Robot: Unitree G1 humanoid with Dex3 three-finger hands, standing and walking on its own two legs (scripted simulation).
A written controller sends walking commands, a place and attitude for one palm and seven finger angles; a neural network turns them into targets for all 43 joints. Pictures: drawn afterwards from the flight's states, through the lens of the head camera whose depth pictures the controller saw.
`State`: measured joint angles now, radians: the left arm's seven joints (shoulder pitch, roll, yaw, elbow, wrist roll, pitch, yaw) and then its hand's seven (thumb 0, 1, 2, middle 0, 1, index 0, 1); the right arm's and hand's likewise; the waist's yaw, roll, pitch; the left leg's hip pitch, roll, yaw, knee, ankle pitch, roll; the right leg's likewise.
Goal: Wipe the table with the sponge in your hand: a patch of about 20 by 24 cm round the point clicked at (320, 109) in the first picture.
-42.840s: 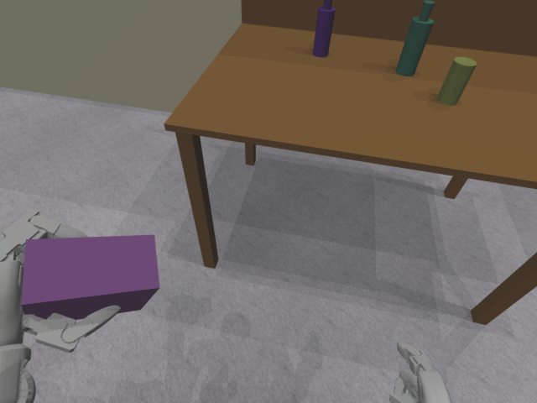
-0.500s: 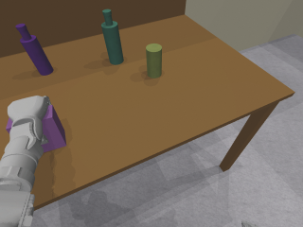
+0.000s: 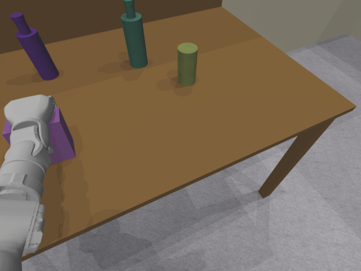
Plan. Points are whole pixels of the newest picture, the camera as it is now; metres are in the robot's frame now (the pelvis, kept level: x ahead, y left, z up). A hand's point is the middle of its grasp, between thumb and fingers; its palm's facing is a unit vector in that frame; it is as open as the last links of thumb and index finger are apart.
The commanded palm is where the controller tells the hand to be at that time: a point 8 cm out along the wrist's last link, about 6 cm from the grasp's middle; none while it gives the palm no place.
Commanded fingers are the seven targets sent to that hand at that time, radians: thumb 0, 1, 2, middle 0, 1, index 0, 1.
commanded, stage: wipe forward along the middle lane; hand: left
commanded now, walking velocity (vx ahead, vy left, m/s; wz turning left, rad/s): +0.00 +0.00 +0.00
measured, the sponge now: (46, 144) +0.40 +0.35 +0.02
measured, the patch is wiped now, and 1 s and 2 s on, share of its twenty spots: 0.90 0.90 0.90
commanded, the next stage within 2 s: slide back across to the first lane in 0.26 s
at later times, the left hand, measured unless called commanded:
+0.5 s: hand (40, 116) +0.45 +0.37 +0.07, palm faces -0.14 -0.01 -0.99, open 10.3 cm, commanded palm +0.43 +0.36 +0.11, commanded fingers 0.00 0.10 1.30 -1.20 -1.60 -1.20 -1.60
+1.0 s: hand (11, 122) +0.42 +0.42 +0.08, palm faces -0.15 -0.04 -0.99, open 10.4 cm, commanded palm +0.41 +0.42 +0.13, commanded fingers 0.00 0.10 1.30 -1.20 -1.60 -1.20 -1.60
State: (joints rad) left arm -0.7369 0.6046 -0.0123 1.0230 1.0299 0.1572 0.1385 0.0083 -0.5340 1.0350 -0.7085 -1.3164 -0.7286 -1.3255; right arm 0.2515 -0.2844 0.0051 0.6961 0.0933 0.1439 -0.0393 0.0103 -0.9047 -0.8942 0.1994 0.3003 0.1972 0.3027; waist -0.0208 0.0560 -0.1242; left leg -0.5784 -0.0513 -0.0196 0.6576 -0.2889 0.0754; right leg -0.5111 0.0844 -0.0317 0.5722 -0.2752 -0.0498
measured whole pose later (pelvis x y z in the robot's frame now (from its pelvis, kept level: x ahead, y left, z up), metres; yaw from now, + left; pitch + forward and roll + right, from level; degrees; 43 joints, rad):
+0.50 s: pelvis +0.01 +0.00 +0.00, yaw -2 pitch +16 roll -3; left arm -0.82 0.72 0.07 1.13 1.07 0.10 0.11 0.01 -0.53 1.04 -0.71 -1.32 -0.73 -1.33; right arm 0.33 -0.30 0.00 0.71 0.08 0.15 -0.03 0.01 -0.90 -0.89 0.20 0.30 0.20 0.30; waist -0.07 0.05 -0.13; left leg -0.65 -0.03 -0.01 0.70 -0.32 0.08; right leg -0.58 0.10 -0.02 0.58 -0.28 -0.05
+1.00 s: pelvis +0.03 +0.02 +0.00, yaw +0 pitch +14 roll -4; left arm -0.70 0.76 0.14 1.01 1.05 -0.01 0.05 0.01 -0.53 1.04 -0.70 -1.32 -0.72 -1.33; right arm 0.26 -0.30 -0.02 0.69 0.08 0.18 -0.03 0.01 -0.90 -0.89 0.20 0.30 0.20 0.30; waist -0.02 0.04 -0.11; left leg -0.56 -0.06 -0.02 0.64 -0.32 0.10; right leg -0.47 0.08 -0.03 0.51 -0.29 -0.03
